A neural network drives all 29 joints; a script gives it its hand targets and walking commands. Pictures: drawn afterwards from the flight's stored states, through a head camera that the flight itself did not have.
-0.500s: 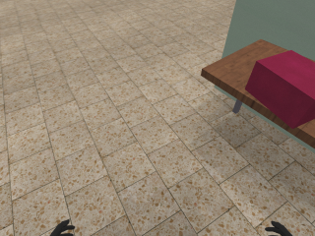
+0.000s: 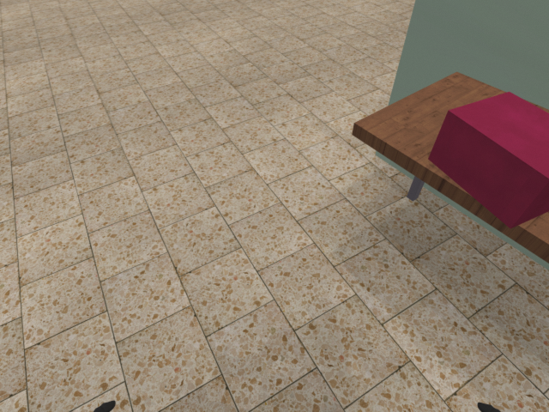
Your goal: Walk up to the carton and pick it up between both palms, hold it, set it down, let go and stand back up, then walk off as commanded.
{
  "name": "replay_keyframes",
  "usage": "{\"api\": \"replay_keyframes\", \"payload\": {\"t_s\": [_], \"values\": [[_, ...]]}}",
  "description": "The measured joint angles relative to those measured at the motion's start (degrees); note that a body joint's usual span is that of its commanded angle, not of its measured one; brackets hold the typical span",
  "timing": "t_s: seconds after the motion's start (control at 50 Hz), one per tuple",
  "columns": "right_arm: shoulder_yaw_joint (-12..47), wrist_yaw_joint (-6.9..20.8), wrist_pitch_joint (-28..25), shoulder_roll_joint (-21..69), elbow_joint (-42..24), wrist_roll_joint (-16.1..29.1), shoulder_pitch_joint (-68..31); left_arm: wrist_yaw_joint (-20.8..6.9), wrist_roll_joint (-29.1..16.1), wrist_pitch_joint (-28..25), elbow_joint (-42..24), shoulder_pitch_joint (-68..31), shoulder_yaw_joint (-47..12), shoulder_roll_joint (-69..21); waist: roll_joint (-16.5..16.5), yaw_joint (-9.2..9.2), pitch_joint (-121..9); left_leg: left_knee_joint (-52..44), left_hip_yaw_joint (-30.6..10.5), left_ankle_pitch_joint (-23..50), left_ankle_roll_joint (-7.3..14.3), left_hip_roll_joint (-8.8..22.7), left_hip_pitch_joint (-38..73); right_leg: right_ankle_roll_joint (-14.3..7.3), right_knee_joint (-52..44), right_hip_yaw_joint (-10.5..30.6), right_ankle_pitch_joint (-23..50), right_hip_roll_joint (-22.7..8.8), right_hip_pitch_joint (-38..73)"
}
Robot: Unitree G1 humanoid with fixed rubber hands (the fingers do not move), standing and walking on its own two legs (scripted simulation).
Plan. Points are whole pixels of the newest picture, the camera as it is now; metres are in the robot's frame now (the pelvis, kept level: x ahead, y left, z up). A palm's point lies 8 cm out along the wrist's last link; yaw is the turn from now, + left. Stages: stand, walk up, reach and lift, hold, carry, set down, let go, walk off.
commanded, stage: stand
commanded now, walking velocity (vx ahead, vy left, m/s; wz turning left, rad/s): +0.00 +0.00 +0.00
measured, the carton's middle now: (509, 155) +0.71 -0.56 -0.07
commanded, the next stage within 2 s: none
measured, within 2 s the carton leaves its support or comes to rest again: neither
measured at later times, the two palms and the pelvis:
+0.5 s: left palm out of the picture +0.11 +0.31 -0.11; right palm out of the picture +0.11 -0.31 -0.11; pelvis +0.01 +0.00 +0.00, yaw +0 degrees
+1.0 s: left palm out of the picture +0.11 +0.31 -0.10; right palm out of the picture +0.12 -0.31 -0.10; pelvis +0.02 +0.00 +0.00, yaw +1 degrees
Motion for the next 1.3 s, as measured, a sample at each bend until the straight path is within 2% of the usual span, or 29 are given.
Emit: {"api": "replay_keyframes", "payload": {"t_s": [1.3], "values": [[-0.2, -0.3, 0.6, -0.4, 0.6, 0.1, 0.0, 0.4, -0.1, 0.4, 0.7, 0.4, 0.3, 0.2, 0.2, 0.25, -0.2, -2.2, -0.6, -0.2, -0.4, 0.2, 2.0, -0.3, -2.0, -0.6, -0.5, 0.2, 2.1]]}}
